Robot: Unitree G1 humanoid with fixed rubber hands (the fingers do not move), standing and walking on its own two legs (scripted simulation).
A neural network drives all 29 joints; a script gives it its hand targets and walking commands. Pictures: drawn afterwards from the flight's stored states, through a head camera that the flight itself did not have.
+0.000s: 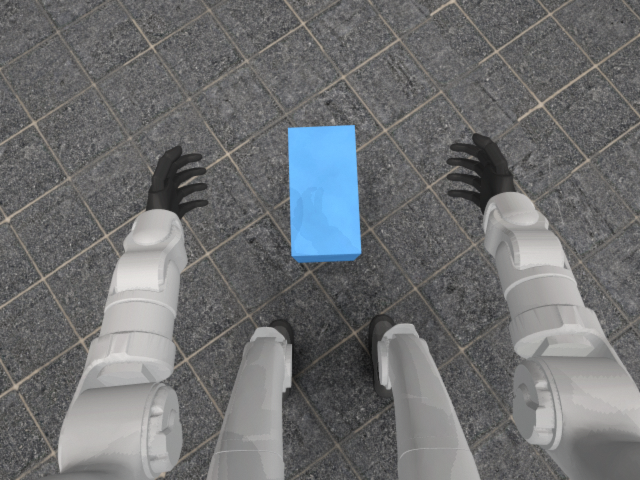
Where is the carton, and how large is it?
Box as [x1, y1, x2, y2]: [288, 125, 360, 262]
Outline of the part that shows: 354,125 288,128 291,255 298,262 353,260 360,253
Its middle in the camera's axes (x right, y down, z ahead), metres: +0.01 -0.08 +0.95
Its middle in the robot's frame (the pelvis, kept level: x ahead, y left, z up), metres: +0.52 +0.02 -0.57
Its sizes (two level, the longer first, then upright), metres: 0.285 0.148 0.225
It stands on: the floor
